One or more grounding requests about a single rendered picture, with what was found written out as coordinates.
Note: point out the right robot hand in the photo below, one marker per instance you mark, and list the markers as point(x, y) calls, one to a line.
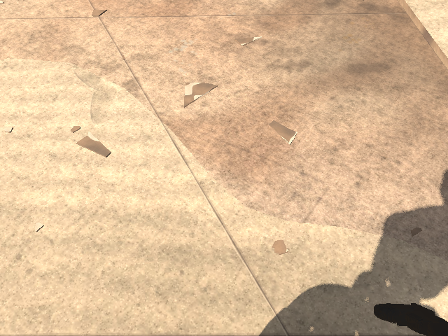
point(414, 316)

